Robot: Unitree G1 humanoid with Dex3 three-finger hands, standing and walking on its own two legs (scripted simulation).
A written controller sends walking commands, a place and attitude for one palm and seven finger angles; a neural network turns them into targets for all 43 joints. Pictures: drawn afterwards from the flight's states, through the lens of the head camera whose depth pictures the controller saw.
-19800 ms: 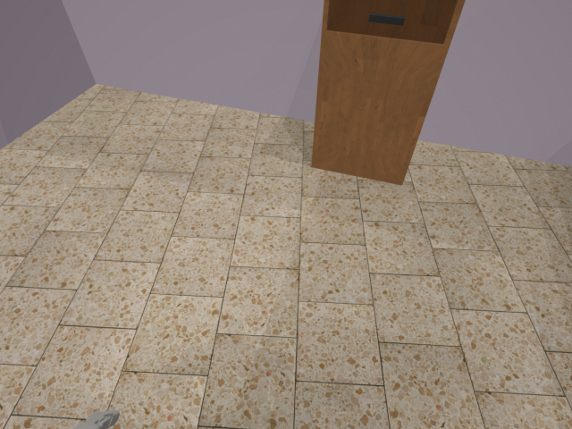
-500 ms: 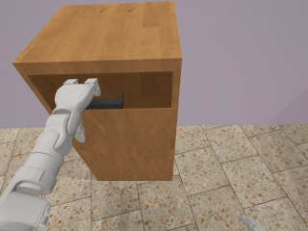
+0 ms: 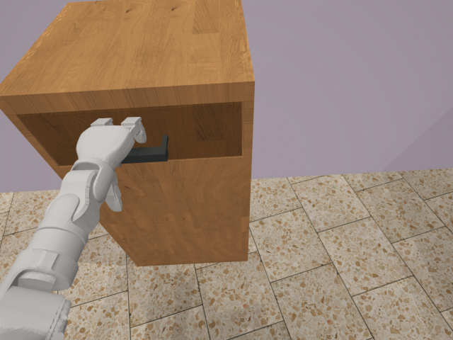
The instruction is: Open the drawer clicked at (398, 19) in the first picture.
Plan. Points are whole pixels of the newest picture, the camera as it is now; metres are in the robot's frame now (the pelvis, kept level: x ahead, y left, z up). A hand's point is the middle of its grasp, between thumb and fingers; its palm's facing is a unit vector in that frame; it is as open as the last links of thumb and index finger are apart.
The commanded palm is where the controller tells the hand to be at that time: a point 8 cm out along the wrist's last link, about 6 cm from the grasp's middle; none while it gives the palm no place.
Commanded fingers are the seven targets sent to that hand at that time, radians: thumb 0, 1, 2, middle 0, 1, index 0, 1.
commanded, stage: re-aim the fingers above the handle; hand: left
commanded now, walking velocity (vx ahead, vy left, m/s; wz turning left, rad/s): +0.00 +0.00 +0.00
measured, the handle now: (139, 148) +0.48 +0.23 +0.04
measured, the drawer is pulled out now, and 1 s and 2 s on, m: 0.00 0.00 0.00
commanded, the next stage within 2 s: lower the fingers behind the handle in 0.16 s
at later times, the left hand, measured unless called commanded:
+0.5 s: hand (115, 169) +0.40 +0.24 +0.07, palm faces -0.10 -0.02 -0.99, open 13.8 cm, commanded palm +0.40 +0.25 +0.14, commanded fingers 0.00 -0.50 0.30 -0.30 -1.20 -0.30 -1.20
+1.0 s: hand (125, 169) +0.42 +0.24 +0.05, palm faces +0.00 -0.02 -1.00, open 14.0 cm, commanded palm +0.39 +0.24 +0.11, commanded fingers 0.00 -0.50 0.30 -0.30 -1.20 -0.30 -1.20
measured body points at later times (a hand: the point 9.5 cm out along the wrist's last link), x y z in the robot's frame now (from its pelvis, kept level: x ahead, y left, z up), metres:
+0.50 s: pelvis -0.01 +0.00 +0.00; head +0.04 -0.01 +0.44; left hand +0.40 +0.24 +0.13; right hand +0.13 -0.26 -0.12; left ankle -0.05 +0.08 -0.73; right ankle -0.01 -0.10 -0.73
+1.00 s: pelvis -0.01 +0.00 -0.01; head +0.05 -0.01 +0.44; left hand +0.41 +0.23 +0.10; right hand +0.07 -0.26 -0.14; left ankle -0.05 +0.08 -0.73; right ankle -0.01 -0.10 -0.73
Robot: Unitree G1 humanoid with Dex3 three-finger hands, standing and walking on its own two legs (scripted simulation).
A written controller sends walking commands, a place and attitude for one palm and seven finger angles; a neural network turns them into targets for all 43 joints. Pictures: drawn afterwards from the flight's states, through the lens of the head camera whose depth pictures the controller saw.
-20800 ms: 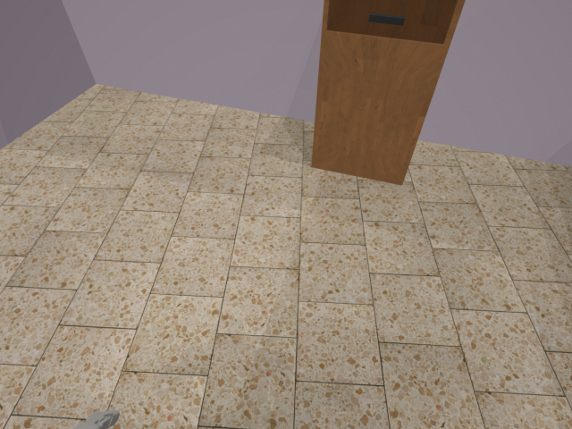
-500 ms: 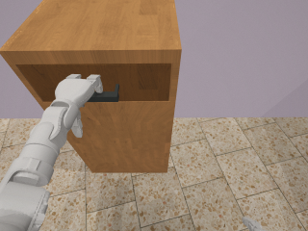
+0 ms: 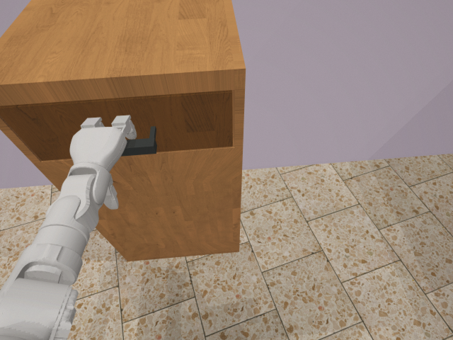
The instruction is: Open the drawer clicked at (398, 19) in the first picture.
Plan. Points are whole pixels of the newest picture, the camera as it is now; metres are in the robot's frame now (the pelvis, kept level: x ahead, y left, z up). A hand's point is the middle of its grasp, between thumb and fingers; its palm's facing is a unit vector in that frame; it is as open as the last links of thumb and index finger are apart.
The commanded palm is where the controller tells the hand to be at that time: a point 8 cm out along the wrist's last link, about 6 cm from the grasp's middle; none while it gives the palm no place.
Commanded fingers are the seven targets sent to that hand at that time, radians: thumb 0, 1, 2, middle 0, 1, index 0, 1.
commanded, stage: lower the fingers behind the handle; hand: left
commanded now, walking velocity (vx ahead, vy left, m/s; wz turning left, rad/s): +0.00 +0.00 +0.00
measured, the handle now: (125, 140) +0.49 +0.23 +0.05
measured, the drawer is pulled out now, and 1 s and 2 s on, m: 0.00 0.00 0.01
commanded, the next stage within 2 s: close the thumb around the handle in 0.86 s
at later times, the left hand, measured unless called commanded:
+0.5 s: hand (119, 169) +0.43 +0.24 +0.03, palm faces -0.04 +0.00 -1.00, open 14.0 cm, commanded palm +0.40 +0.23 +0.09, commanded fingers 0.00 -0.50 0.30 -0.30 -1.20 -0.30 -1.20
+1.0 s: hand (119, 169) +0.43 +0.24 +0.03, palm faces -0.03 -0.01 -1.00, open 13.9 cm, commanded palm +0.40 +0.23 +0.09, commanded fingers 0.00 -0.33 0.37 -0.31 -1.22 -0.31 -1.22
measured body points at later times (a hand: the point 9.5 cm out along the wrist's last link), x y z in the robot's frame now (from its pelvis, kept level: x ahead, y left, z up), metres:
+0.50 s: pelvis +0.00 -0.01 -0.01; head +0.07 -0.02 +0.44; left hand +0.42 +0.23 +0.08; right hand +0.08 -0.28 -0.14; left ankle -0.04 +0.08 -0.72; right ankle +0.00 -0.10 -0.72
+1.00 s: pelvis +0.00 -0.01 -0.01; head +0.06 -0.02 +0.44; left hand +0.42 +0.23 +0.08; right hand +0.08 -0.27 -0.14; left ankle -0.04 +0.08 -0.72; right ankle +0.00 -0.10 -0.72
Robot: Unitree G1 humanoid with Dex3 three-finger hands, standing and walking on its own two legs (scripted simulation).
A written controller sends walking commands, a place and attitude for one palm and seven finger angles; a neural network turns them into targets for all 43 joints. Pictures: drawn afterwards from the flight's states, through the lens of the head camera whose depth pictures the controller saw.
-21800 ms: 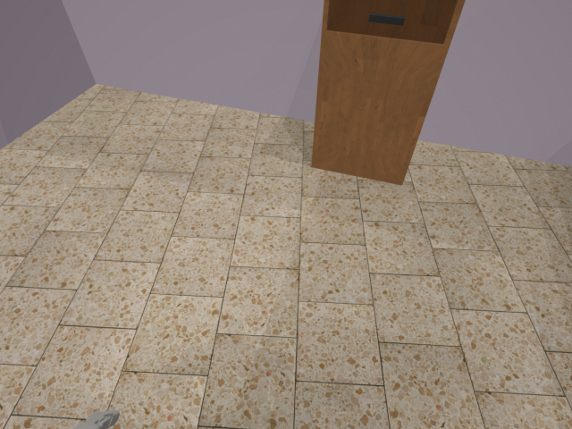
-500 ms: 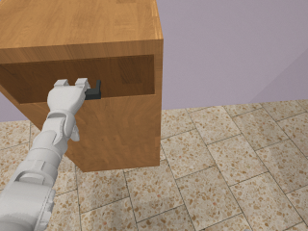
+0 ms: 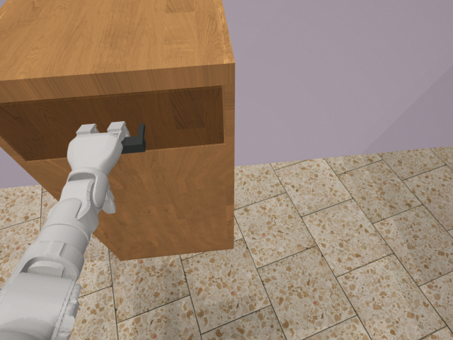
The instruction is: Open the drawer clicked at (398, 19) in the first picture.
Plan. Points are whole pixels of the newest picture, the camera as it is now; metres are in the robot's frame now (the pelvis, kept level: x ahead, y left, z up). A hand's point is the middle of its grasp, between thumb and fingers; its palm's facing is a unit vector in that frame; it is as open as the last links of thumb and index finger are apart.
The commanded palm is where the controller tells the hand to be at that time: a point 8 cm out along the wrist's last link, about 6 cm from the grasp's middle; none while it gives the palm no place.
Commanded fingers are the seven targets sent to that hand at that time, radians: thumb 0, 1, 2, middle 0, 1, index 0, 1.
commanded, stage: close the thumb around the handle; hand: left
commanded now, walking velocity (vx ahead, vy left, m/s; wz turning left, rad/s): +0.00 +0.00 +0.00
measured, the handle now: (113, 138) +0.49 +0.24 +0.06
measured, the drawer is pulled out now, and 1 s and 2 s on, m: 0.00 0.01 0.15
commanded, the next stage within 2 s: pull the drawer open in 0.66 s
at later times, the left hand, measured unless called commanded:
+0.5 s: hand (107, 167) +0.43 +0.25 +0.04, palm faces -0.02 -0.01 -1.00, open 6.9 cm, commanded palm +0.40 +0.25 +0.09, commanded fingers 0.00 0.90 0.90 -0.40 -1.35 -0.40 -1.35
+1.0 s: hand (107, 173) +0.41 +0.24 +0.04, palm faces -0.01 -0.03 -1.00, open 5.9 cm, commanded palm +0.37 +0.24 +0.09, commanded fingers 0.00 0.90 0.90 -0.40 -1.35 -0.40 -1.35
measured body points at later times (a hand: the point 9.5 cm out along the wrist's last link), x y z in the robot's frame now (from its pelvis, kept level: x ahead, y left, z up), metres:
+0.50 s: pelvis +0.00 +0.01 +0.00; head +0.06 -0.01 +0.45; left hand +0.42 +0.24 +0.09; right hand +0.08 -0.25 -0.13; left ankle -0.04 +0.09 -0.72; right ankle +0.00 -0.09 -0.72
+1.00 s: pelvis +0.01 +0.01 +0.00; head +0.06 -0.01 +0.45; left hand +0.41 +0.24 +0.09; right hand +0.10 -0.26 -0.13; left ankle -0.04 +0.09 -0.72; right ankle +0.00 -0.09 -0.72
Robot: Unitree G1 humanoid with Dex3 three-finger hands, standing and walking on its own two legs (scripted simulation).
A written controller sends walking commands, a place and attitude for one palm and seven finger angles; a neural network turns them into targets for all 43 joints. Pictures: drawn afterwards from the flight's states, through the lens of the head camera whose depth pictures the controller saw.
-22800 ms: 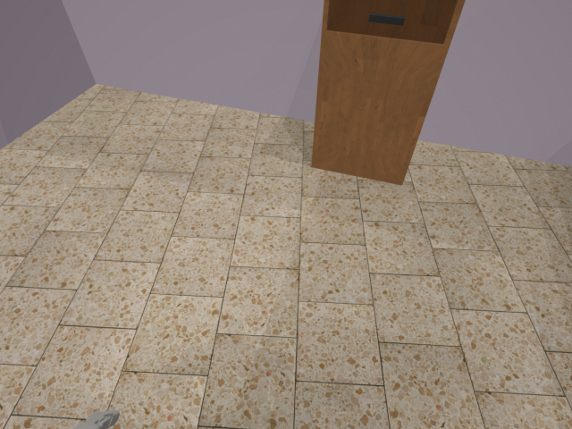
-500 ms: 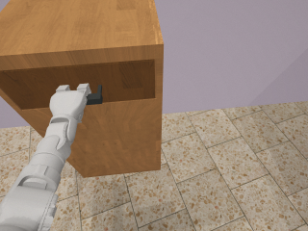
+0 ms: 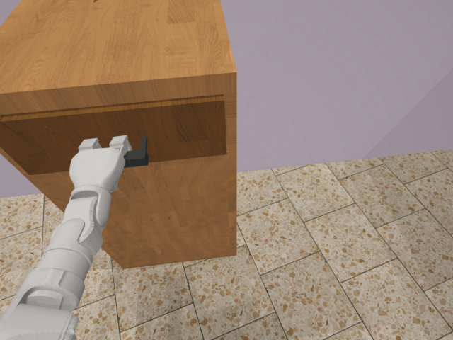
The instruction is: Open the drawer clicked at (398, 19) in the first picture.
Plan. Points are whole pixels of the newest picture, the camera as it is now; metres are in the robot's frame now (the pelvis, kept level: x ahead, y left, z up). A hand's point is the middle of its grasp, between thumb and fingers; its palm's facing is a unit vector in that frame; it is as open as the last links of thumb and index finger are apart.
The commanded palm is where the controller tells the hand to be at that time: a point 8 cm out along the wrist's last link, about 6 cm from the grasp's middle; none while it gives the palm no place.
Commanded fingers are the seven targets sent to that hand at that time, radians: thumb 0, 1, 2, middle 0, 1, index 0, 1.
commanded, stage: pull the drawer open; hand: left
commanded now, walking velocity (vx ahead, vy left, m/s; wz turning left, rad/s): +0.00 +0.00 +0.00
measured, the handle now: (115, 152) +0.46 +0.24 +0.05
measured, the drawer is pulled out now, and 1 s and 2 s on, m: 0.01 0.15 0.30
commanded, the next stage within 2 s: none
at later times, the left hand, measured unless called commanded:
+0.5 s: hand (108, 193) +0.37 +0.24 +0.03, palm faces -0.03 -0.01 -1.00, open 6.0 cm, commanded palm +0.33 +0.24 +0.09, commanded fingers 0.00 0.90 0.90 -0.40 -1.35 -0.40 -1.35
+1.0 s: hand (100, 252) +0.26 +0.22 +0.03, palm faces +0.04 -0.08 -1.00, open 6.0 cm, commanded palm +0.22 +0.23 +0.09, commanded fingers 0.00 0.90 0.90 -0.40 -1.35 -0.40 -1.35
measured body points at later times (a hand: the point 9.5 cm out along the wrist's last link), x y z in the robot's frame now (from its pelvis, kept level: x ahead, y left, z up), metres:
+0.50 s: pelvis -0.01 -0.01 +0.00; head +0.04 -0.03 +0.45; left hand +0.37 +0.24 +0.09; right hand +0.13 -0.25 -0.12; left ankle -0.05 +0.08 -0.72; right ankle -0.01 -0.10 -0.72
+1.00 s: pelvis +0.00 -0.01 +0.00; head +0.02 -0.03 +0.45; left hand +0.25 +0.22 +0.09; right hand +0.19 -0.24 -0.10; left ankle -0.05 +0.08 -0.72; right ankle -0.01 -0.10 -0.72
